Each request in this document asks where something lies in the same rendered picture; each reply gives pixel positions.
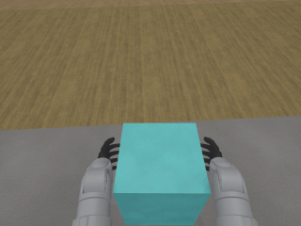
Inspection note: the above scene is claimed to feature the robot right forearm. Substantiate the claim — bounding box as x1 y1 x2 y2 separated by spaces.
209 157 259 226

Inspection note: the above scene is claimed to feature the robot right hand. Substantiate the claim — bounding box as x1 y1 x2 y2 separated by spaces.
200 137 222 171

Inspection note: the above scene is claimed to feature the carton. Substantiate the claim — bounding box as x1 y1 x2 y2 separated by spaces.
113 122 212 226

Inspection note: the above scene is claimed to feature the robot left hand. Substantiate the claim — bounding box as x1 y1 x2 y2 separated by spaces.
98 137 120 170

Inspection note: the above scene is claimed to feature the robot left forearm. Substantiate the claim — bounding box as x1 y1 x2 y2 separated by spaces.
71 157 113 226

